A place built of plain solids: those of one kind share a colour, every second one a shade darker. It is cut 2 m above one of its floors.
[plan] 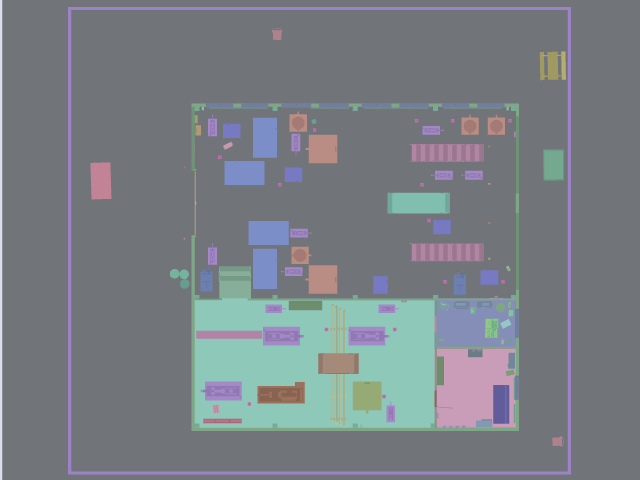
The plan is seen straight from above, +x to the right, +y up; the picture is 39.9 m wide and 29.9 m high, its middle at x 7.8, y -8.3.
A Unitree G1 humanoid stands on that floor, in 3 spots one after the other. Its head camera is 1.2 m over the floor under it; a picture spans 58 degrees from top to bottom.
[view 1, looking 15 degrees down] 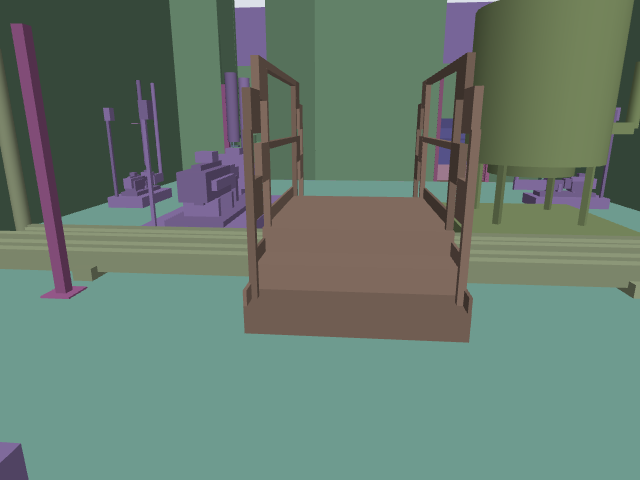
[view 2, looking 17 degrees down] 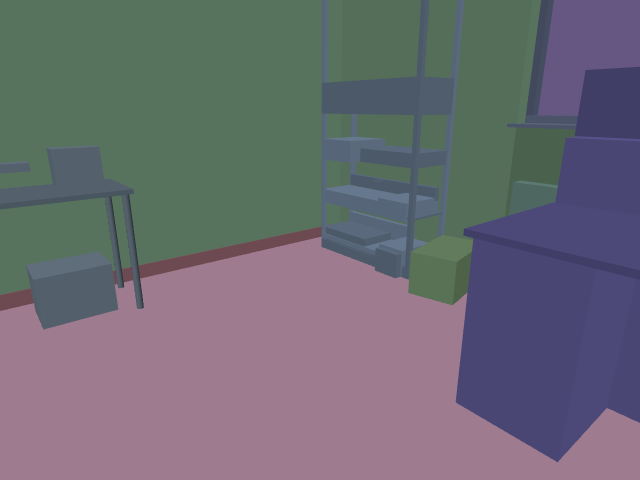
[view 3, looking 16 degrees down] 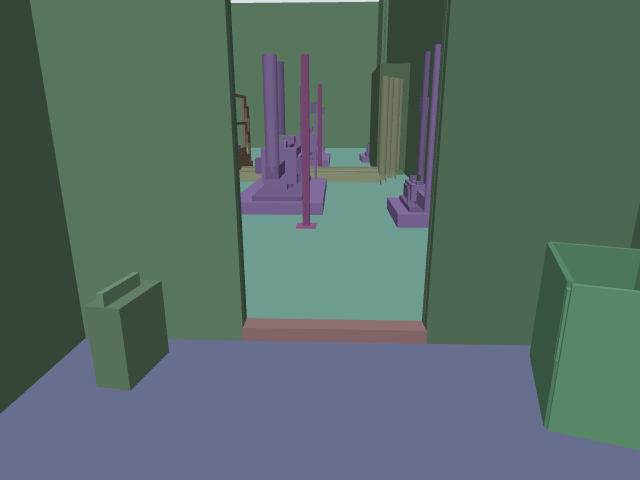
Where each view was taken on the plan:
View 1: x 5.40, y -16.00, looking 5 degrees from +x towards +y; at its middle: stile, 2.96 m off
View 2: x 17.20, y -18.20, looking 51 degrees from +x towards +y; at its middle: raised_floor_control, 4.10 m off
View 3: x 17.20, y -13.55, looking -178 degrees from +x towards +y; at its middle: raised_floor_pumps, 4.36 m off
